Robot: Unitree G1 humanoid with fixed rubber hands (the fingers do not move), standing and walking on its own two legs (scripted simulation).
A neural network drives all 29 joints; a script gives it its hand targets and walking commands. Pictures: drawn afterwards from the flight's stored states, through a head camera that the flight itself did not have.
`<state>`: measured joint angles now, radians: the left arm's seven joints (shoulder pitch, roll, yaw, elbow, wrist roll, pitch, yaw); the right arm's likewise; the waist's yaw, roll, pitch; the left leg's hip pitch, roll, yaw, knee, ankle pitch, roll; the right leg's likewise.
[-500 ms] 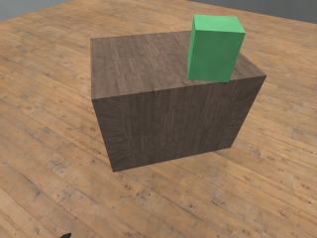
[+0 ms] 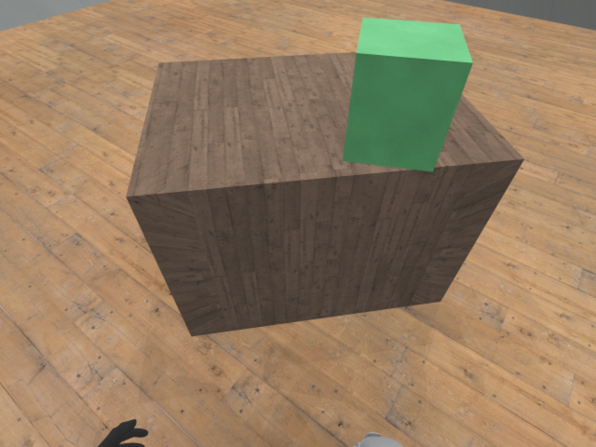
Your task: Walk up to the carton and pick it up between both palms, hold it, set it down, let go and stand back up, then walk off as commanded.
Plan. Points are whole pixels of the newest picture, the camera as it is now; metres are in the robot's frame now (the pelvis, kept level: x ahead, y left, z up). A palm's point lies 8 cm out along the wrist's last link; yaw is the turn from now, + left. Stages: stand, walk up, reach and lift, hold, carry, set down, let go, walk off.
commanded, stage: walk up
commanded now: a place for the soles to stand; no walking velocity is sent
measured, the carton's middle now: (398, 95) +0.83 -0.18 +0.07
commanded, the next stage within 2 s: none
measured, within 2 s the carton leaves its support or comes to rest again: neither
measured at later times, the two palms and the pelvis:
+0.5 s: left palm out of the picture +0.15 +0.20 -0.10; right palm out of the picture +0.16 -0.41 -0.02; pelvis +0.07 -0.10 +0.02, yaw +5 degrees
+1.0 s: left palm (250, 421) +0.19 +0.10 -0.08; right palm out of the picture +0.27 -0.51 -0.04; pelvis +0.16 -0.20 +0.02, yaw +11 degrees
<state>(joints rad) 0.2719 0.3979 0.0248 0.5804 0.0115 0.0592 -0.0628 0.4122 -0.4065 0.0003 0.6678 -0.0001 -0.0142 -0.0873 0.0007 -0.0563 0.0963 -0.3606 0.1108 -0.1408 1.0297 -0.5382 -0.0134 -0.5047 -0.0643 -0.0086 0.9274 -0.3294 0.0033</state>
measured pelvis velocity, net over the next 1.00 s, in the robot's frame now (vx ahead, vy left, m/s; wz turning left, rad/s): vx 0.16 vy -0.20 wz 0.19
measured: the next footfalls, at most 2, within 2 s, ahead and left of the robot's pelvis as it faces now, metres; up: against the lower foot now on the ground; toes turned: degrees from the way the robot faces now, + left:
left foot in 0.26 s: +0.10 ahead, +0.08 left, +0.00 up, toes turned +7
right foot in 0.60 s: +0.22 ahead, -0.29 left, +0.00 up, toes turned +3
